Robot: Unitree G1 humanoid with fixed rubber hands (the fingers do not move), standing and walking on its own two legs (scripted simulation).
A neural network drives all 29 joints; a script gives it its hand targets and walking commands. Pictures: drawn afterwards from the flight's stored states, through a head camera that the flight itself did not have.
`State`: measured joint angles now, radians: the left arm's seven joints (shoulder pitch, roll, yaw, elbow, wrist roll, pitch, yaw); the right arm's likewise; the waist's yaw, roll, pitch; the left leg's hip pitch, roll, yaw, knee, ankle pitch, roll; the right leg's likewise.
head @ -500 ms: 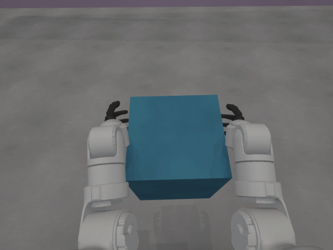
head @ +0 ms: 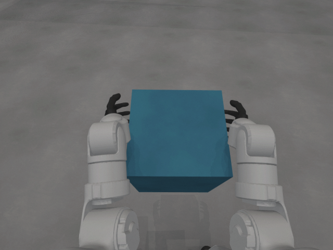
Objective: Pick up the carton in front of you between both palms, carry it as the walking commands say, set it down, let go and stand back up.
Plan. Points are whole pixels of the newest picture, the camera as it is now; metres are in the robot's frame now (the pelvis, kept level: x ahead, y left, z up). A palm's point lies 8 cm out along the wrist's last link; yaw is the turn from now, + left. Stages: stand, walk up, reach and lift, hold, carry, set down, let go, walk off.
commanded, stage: carry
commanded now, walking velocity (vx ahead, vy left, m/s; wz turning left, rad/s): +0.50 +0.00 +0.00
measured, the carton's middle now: (175, 147) +0.36 +0.01 +0.02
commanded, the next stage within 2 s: none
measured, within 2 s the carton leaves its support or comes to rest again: neither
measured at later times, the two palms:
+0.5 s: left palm (129, 83) +0.47 +0.12 +0.16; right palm (242, 93) +0.44 -0.16 +0.14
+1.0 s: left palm (152, 45) +0.74 +0.08 +0.11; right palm (230, 47) +0.75 -0.20 +0.09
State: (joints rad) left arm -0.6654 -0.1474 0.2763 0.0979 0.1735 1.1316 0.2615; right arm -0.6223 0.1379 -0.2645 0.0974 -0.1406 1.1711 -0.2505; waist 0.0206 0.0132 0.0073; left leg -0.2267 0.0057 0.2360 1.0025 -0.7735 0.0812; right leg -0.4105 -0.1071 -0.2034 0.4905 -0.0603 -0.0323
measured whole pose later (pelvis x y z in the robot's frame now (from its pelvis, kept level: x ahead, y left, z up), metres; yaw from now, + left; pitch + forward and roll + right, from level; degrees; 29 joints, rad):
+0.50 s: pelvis +0.12 +0.00 +0.03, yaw -2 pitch +2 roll +3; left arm -0.60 -0.12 0.32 0.11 0.15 1.15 0.24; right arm -0.59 0.19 -0.24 0.16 -0.17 1.15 -0.27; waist -0.05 -0.04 -0.11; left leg -0.28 -0.06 0.11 0.86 -0.51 0.09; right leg -0.55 -0.03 -0.04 1.07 -0.52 -0.04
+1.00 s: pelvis +0.38 -0.08 +0.01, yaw -2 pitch +6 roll +2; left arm -0.68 -0.16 0.31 -0.02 0.07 1.12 0.32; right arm -0.64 0.19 -0.31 -0.03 -0.16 1.15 -0.27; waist 0.13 -0.02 0.06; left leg -0.81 0.05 -0.01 1.19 -0.29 0.01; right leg -0.32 0.13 -0.06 0.49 -0.28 -0.18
